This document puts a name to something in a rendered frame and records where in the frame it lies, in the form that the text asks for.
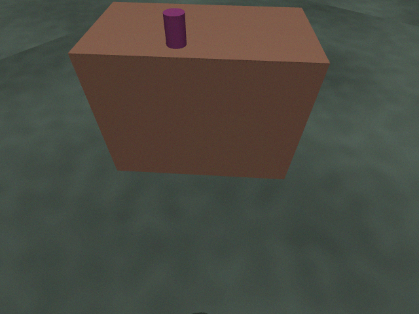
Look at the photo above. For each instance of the can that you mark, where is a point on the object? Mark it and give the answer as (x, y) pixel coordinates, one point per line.
(175, 29)

